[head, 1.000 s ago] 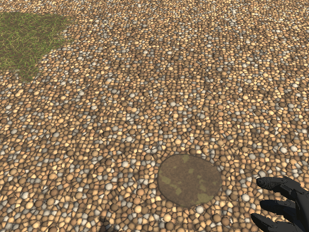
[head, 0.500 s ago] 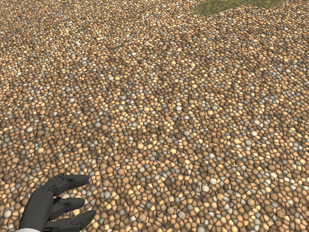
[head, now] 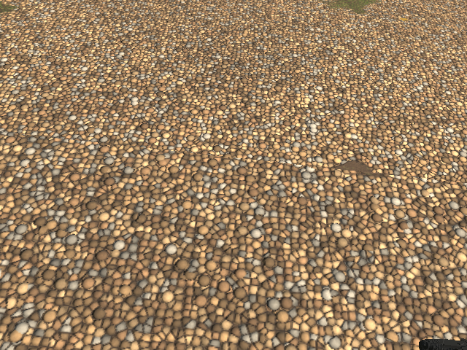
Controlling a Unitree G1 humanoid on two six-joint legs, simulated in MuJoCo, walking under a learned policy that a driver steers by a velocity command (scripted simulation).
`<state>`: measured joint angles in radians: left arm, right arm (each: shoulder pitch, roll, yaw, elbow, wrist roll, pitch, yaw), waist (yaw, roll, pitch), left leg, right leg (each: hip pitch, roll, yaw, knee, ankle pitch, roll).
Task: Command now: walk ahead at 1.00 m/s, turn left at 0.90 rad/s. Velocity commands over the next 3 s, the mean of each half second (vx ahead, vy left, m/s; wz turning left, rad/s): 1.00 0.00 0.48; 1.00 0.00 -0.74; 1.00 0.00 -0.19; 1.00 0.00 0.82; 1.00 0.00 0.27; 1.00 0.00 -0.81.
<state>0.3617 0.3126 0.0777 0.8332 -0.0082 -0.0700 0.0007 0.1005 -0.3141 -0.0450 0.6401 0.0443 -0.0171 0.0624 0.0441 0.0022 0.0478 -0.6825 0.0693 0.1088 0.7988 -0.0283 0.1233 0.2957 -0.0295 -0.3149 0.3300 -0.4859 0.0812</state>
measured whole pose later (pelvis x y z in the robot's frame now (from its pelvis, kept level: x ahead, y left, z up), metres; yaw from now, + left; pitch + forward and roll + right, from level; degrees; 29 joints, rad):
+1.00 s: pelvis +0.94 +0.09 +0.01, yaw -11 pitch +1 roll +3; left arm 0.49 0.26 0.06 0.82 -0.04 -0.02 0.00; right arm 0.00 -0.24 -0.03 0.54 0.02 -0.15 0.00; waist 0.08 -0.04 0.01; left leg -0.49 -0.05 -0.07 0.64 -0.20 -0.04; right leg -0.10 0.13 0.26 1.05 -0.50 -0.09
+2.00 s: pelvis +1.79 -0.16 -0.18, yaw +12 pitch -2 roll -2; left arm 0.05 0.26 0.04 0.75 -0.01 -0.13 0.00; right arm 0.40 -0.26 -0.07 0.71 0.02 -0.07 0.05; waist -0.03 -0.01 0.05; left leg -0.38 -0.16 -0.02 0.82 -0.41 0.17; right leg -0.47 0.02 0.17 1.30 -0.39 -0.03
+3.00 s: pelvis +2.74 -0.09 -0.37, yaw -9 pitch +1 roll +4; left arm 0.10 0.40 0.12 0.61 -0.02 -0.04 -0.06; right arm 0.46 -0.31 -0.10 0.89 0.02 -0.14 -0.01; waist -0.09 -0.04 0.01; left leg -0.05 0.02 0.11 0.65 -0.60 -0.06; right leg -0.77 -0.08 0.05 0.83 0.37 -0.12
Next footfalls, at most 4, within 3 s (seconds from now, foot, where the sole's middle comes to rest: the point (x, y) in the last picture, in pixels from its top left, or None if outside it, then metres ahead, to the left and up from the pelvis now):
0.02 left None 0.23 0.06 -0.74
0.50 right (237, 278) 0.70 0.00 -0.74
0.94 left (184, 172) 1.11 0.21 -0.74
1.48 right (306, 153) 1.43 -0.29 -0.92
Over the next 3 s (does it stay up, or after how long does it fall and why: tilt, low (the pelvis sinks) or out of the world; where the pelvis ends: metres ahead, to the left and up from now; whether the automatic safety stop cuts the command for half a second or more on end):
stays up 2.74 -0.09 -0.37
